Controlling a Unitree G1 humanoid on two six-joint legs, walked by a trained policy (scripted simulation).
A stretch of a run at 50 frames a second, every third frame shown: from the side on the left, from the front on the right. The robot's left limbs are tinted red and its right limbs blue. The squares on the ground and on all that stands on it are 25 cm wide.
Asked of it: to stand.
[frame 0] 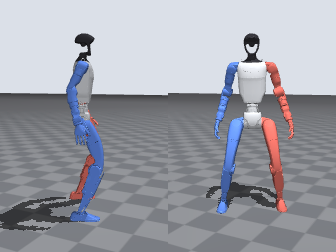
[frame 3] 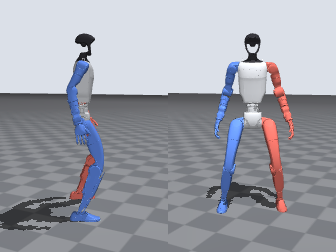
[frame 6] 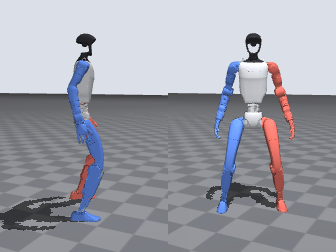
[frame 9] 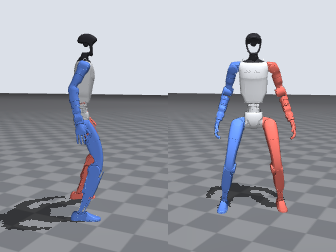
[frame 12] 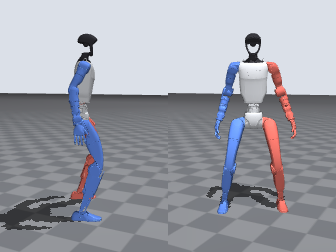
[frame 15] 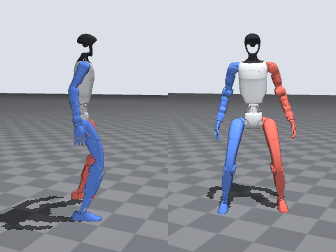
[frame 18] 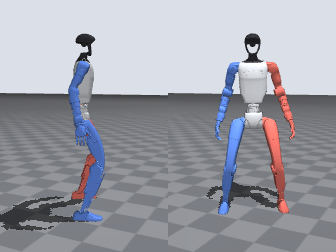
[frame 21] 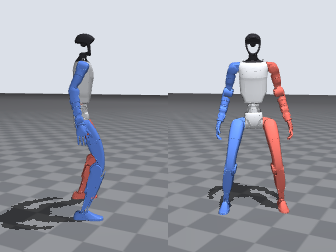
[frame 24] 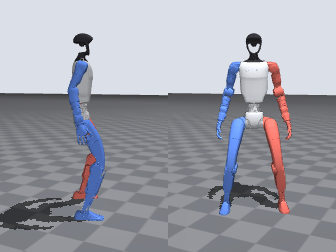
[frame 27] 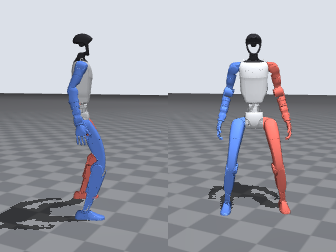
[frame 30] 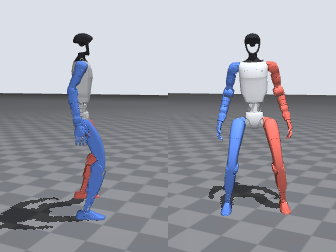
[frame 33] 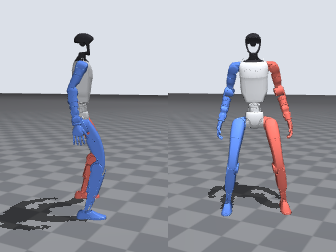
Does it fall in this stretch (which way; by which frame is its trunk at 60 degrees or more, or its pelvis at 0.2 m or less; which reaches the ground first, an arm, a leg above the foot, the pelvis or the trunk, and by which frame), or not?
no
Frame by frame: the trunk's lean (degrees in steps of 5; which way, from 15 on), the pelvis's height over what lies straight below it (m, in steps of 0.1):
0: 0, 0.7
3: 0, 0.8
6: 5, 0.8
9: 5, 0.8
12: 5, 0.8
15: 5, 0.7
18: 5, 0.8
21: 0, 0.8
24: 0, 0.8
27: 0, 0.8
30: 0, 0.8
33: 5, 0.8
